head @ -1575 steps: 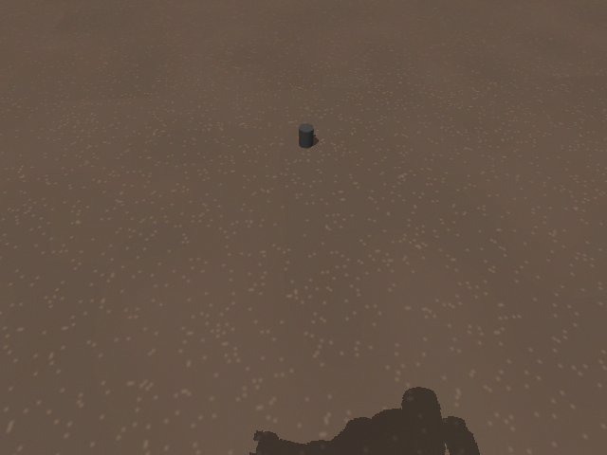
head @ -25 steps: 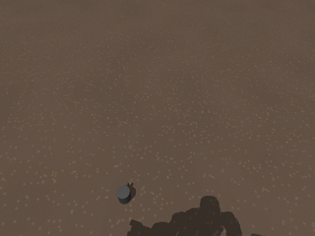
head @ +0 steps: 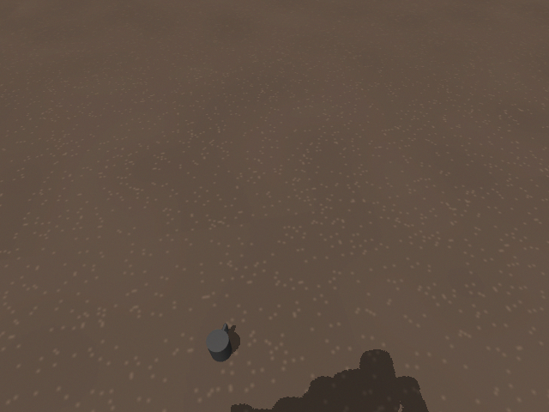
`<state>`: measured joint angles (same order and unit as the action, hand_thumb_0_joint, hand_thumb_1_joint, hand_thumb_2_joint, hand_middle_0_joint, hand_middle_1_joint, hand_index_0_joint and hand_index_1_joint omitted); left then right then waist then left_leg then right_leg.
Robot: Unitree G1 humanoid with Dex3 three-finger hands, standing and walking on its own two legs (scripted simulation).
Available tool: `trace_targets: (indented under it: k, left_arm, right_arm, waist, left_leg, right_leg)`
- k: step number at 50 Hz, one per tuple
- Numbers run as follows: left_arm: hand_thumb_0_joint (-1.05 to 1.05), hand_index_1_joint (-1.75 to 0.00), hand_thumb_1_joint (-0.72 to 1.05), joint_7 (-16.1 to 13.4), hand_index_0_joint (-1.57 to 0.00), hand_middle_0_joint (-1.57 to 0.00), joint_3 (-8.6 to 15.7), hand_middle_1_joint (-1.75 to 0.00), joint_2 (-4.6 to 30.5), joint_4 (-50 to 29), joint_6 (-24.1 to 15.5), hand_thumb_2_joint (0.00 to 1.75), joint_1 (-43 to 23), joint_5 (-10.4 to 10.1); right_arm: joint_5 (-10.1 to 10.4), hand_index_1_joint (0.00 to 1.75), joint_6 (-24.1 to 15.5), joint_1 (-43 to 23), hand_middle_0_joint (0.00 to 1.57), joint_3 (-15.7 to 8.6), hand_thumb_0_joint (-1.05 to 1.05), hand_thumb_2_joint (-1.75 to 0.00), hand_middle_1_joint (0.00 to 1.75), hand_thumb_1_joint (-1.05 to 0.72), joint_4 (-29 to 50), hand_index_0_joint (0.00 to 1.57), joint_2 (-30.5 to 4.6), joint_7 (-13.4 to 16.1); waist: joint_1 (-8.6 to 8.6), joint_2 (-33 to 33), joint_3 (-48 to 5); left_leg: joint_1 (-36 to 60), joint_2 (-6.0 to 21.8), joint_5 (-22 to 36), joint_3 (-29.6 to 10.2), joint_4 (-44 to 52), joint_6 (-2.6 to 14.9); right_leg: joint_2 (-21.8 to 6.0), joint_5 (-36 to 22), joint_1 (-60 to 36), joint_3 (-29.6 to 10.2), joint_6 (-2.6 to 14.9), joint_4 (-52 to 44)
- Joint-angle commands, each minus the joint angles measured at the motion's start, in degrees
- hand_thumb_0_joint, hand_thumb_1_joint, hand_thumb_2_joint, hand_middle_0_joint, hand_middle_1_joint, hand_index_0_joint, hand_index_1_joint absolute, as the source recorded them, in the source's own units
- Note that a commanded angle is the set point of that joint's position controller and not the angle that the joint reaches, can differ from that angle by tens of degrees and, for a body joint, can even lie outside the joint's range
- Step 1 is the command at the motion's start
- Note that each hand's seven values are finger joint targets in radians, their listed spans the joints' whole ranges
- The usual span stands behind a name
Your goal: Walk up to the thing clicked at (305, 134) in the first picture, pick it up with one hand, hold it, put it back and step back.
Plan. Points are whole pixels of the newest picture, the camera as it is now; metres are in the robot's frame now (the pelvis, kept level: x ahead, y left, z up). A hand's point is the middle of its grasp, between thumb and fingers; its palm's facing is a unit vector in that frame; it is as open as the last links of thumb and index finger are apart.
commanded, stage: stand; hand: left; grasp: from above
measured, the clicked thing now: (221, 340) +0.46 +0.21 -0.73
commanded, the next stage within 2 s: step back in 1.58 s
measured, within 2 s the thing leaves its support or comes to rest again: neither
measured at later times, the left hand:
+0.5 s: hand out of the picture +0.08 +0.23 -0.16, palm faces +0.01 -0.95 -0.32, open 7.4 cm
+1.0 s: hand out of the picture +0.10 +0.23 -0.15, palm faces +0.00 -0.94 -0.33, open 7.4 cm
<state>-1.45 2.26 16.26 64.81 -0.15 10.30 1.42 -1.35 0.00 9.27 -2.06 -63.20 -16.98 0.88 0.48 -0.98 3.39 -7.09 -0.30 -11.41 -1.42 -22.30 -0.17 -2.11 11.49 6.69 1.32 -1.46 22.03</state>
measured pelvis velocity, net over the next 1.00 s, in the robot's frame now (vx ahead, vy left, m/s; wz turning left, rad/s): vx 0.02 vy -0.01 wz -0.02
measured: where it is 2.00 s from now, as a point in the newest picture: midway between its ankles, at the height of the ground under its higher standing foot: outside the picture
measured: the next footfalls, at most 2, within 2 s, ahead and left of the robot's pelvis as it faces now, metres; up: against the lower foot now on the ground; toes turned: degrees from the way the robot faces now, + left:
none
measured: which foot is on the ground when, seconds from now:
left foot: down 0.00-1.00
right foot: down 0.00-1.00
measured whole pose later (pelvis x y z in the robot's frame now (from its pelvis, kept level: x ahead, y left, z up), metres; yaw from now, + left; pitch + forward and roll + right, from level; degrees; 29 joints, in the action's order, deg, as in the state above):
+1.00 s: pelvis +0.02 -0.01 +0.00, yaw -1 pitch -2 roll +0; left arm -0.5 1.7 17.7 66.3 -0.7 5.2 0.4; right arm -0.8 -0.6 6.4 -0.3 -65.3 -18.9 0.6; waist -0.1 -0.7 3.2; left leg -5.1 1.1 -11.1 -0.9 -18.4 -1.2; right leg -0.8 11.2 5.3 0.9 -0.5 18.7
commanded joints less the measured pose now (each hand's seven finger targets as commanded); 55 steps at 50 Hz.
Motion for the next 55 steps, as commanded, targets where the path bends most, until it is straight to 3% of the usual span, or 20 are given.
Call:
trace_targets:
  k: [1,7,14,18,23,27,32,35,41,46,49,55]
  left_arm:
    - [0.00,-0.30,0.90,-0.7,-0.20,-0.20,1.6,-0.30,10.8,-3.1,-1.2,0.90,-2.4,0.1]
    - [0.00,-0.30,0.90,-0.5,-0.20,-0.20,1.8,-0.30,11.8,-2.2,-1.0,0.90,-3.2,-0.1]
    - [0.00,-0.30,0.90,-0.3,-0.20,-0.20,1.9,-0.30,12.0,-1.8,-1.0,0.90,-4.0,-0.3]
    - [0.00,-0.30,0.90,-0.2,-0.20,-0.20,1.6,-0.30,12.0,-1.2,-1.0,0.90,-4.3,-0.3]
    - [0.00,-0.30,0.90,0.0,-0.20,-0.20,1.7,-0.30,12.5,-1.7,-1.1,0.90,-5.6,-0.4]
    - [0.00,-0.30,0.90,-0.1,-0.20,-0.20,1.7,-0.30,12.4,-1.6,-1.3,0.90,-5.9,-0.5]
    - [0.00,-0.30,0.90,0.1,-0.20,-0.20,1.6,-0.30,12.6,-1.6,-1.2,0.90,-6.3,-0.7]
    - [0.00,-0.30,0.90,0.1,-0.20,-0.20,1.6,-0.30,12.6,-1.6,-1.2,0.90,-6.5,-0.7]
    - [0.00,-0.30,0.90,0.2,-0.20,-0.20,1.4,-0.30,12.8,-1.8,-1.3,0.90,-6.7,-0.5]
    - [0.00,-0.30,0.90,0.1,-0.20,-0.20,1.6,-0.30,13.7,-2.1,-1.4,0.90,-7.3,-0.7]
    - [0.00,-0.30,0.90,0.2,-0.20,-0.20,1.3,-0.30,13.4,-1.8,-1.4,0.90,-6.9,-0.8]
    - [0.00,-0.30,0.90,0.3,-0.20,-0.20,1.3,-0.30,13.8,-2.2,-1.5,0.90,-7.2,-0.9]
  right_arm:
    - [-0.2,0.30,-1.4,-2.0,0.20,-1.8,0.00,-0.90,0.30,-0.90,3.2,0.20,-10.3,0.6]
    - [-0.1,0.30,-1.4,-1.7,0.20,-1.3,0.00,-0.90,0.30,-0.90,2.5,0.20,-10.5,0.7]
    - [0.1,0.30,-1.7,-2.4,0.20,-1.1,0.00,-0.90,0.30,-0.90,2.0,0.20,-11.9,0.9]
    - [0.1,0.30,-1.4,-2.4,0.20,-0.9,0.00,-0.90,0.30,-0.90,1.6,0.20,-11.7,0.7]
    - [0.1,0.30,-1.7,-2.5,0.20,-0.7,0.00,-0.90,0.30,-0.90,1.5,0.20,-12.1,0.7]
    - [0.3,0.30,-1.8,-2.9,0.20,-0.5,0.00,-0.90,0.30,-0.90,1.5,0.20,-12.1,0.7]
    - [0.2,0.30,-1.8,-3.3,0.20,-0.5,0.00,-0.90,0.30,-0.90,1.3,0.20,-12.3,0.8]
    - [0.4,0.30,-2.0,-3.4,0.20,-0.4,0.00,-0.90,0.30,-0.90,1.1,0.20,-12.5,0.7]
    - [0.3,0.30,-1.7,-4.1,0.20,-0.5,0.00,-0.90,0.30,-0.90,1.4,0.20,-12.7,0.5]
    - [0.3,0.30,-1.8,-3.9,0.20,-0.7,0.00,-0.90,0.30,-0.90,1.2,0.20,-13.3,0.6]
    - [0.4,0.30,-1.8,-4.0,0.20,-0.4,0.00,-0.90,0.30,-0.90,1.0,0.20,-12.9,0.4]
    - [0.4,0.30,-1.8,-4.4,0.20,-0.5,0.00,-0.90,0.30,-0.90,1.0,0.20,-13.2,0.4]
  waist:
    - [0.07,1.1,-1.1]
    - [0.11,0.6,-1.0]
    - [0.20,0.5,-2.9]
    - [0.20,2.1,-1.1]
    - [-0.10,0.2,-2.5]
    - [-0.13,0.8,-3.6]
    - [-0.07,0.7,-4.2]
    - [-0.23,0.1,-4.7]
    - [-0.15,1.8,-3.5]
    - [-0.55,0.8,-5.3]
    - [-0.47,0.9,-4.5]
    - [-0.36,0.2,-5.1]
  left_leg:
    - [-1.5,5.4,1.7,-4.8,5.2,1.44]
    - [-1.9,5.7,1.8,-4.9,6.1,1.23]
    - [0.5,6.4,7.5,-4.4,5.8,1.23]
    - [-1.3,6.1,3.5,-4.3,6.2,1.15]
    - [-0.9,6.5,4.9,-4.2,6.5,1.09]
    - [0.7,7.0,9.9,-4.0,5.8,1.16]
    - [1.3,7.0,9.7,-3.5,6.0,0.93]
    - [1.8,7.2,12.5,-3.5,5.8,0.91]
    - [1.0,7.1,9.2,-3.7,6.3,0.89]
    - [2.3,7.5,12.5,-3.2,5.8,0.99]
    - [1.3,7.2,10.6,-3.4,6.5,0.75]
    - [1.8,7.5,11.5,-3.3,6.4,0.91]
  right_leg:
    - [-4.6,-1.6,0.3,-5.2,1.96,-5.6]
    - [-4.5,-2.2,-0.5,-5.2,2.07,-5.5]
    - [-4.9,-7.5,-1.6,-5.4,2.15,-5.1]
    - [-4.6,-2.5,-0.8,-5.4,1.96,-6.5]
    - [-4.7,-5.2,-2.0,-5.5,2.18,-6.0]
    - [-4.9,-9.8,-2.5,-5.3,2.06,-5.2]
    - [-4.9,-9.5,-2.2,-5.2,2.21,-5.5]
    - [-5.0,-12.4,-2.9,-5.1,2.20,-4.9]
    - [-4.8,-8.3,-1.8,-4.9,2.04,-5.9]
    - [-5.4,-13.0,-3.1,-5.5,2.46,-5.0]
    - [-5.2,-10.9,-3.0,-5.3,2.11,-5.7]
    - [-5.3,-12.1,-3.4,-5.3,2.46,-5.4]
